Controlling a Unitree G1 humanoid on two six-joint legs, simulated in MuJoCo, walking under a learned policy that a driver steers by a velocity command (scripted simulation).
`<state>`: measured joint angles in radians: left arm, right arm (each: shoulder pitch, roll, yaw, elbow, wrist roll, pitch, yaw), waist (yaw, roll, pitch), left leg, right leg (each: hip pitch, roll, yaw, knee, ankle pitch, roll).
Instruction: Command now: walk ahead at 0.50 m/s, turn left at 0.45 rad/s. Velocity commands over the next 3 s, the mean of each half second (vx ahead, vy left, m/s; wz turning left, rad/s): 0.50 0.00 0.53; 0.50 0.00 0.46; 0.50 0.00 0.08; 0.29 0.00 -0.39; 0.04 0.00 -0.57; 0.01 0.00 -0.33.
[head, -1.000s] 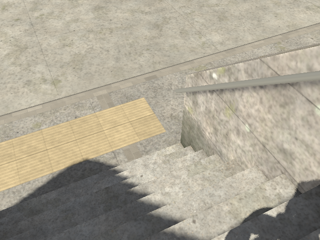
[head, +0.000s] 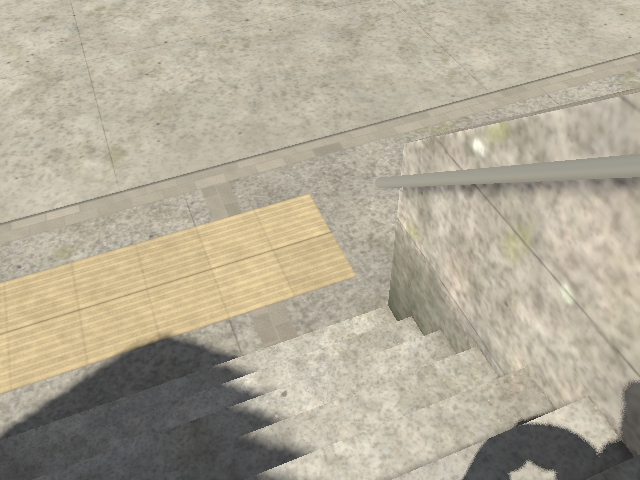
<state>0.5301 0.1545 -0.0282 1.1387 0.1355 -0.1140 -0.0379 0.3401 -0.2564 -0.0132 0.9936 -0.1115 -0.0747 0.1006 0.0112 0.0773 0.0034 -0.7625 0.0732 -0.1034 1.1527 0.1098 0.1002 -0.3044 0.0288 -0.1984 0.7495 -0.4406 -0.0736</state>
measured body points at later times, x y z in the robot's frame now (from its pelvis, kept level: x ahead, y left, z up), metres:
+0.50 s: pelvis +0.24 +0.04 -0.20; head +0.24 +0.04 +0.25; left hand +0.29 +0.31 -0.32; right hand +0.18 -0.21 -0.34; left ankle +0.16 +0.12 -0.91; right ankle +0.41 -0.07 -0.82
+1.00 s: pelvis +0.46 +0.04 -0.42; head +0.46 +0.04 +0.03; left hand +0.22 +0.11 -0.56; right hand +0.63 -0.13 -0.56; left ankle +0.56 +0.31 -1.00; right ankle +0.45 -0.04 -1.11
